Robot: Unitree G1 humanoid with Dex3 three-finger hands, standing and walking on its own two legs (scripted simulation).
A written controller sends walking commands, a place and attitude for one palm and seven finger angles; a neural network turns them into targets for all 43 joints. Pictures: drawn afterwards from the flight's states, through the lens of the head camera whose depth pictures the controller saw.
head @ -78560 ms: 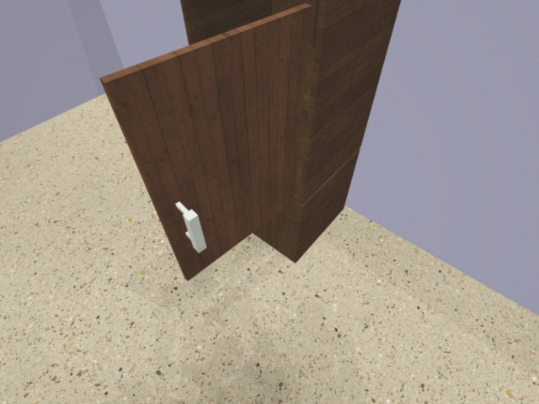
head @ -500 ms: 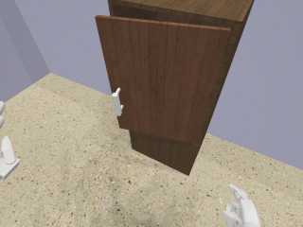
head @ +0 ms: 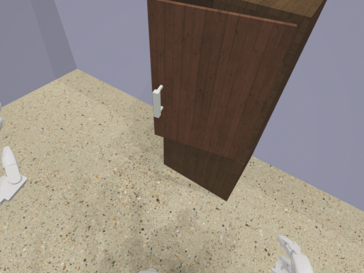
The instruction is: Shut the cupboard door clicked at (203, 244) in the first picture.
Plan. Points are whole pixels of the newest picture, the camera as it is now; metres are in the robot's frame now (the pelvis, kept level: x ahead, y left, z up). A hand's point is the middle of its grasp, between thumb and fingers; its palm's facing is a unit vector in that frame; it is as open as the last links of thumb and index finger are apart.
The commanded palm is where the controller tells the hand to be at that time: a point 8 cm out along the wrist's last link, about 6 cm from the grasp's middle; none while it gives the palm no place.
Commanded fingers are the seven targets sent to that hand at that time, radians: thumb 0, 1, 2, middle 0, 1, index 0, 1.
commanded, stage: step back with the hand held close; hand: left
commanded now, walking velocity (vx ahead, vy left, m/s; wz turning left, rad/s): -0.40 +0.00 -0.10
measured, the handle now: (159, 101) +0.74 +0.14 -0.09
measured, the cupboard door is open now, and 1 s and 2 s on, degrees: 13 13 13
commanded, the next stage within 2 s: stop stepping back and stand still in 0.22 s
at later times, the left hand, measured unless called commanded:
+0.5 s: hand out of the picture +0.11 +0.24 +0.20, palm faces +0.34 -0.81 -0.47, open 7.4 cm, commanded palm +0.07 +0.29 +0.19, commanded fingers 0.00 0.90 0.90 -0.20 -0.30 -0.20 -0.30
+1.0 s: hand out of the picture +0.08 +0.30 +0.22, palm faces +0.40 -0.79 -0.46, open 7.4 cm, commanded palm +0.05 +0.33 +0.19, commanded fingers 0.00 0.90 0.90 -0.20 -0.30 -0.20 -0.30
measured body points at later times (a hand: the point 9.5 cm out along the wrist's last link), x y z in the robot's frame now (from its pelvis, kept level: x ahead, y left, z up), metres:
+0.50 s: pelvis -0.09 +0.00 +0.00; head -0.14 +0.03 +0.44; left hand +0.08 +0.29 +0.22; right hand +0.04 -0.27 -0.06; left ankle +0.08 +0.09 -0.71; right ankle -0.18 -0.12 -0.72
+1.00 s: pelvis -0.12 +0.05 +0.01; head -0.17 +0.07 +0.46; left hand +0.06 +0.34 +0.25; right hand -0.03 -0.19 -0.09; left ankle -0.04 +0.16 -0.69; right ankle -0.20 -0.01 -0.72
